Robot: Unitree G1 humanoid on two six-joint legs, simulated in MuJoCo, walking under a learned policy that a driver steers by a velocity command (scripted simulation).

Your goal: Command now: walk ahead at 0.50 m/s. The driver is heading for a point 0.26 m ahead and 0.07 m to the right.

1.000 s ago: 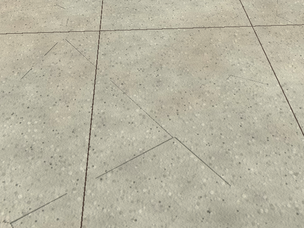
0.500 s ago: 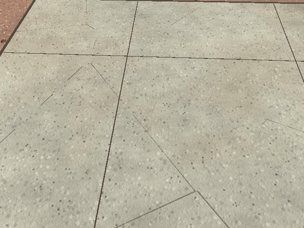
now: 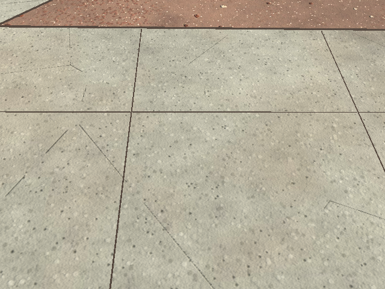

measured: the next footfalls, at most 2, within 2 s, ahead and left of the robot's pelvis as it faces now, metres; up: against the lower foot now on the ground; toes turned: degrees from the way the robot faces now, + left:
right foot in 0.18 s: +0.27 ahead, -0.11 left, +0.00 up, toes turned -4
left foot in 0.58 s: +0.23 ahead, +0.09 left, +0.00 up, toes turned +1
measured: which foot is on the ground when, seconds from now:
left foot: down 0.00-0.18, up 0.20-0.56, down 0.58-1.00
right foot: up 0.00-0.16, down 0.18-1.00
